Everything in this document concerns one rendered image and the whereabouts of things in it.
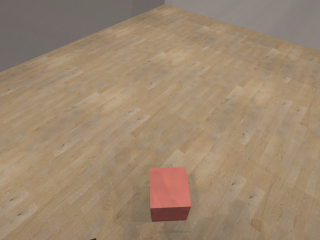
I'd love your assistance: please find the carton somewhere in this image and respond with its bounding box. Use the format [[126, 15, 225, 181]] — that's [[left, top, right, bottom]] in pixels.
[[150, 167, 191, 222]]

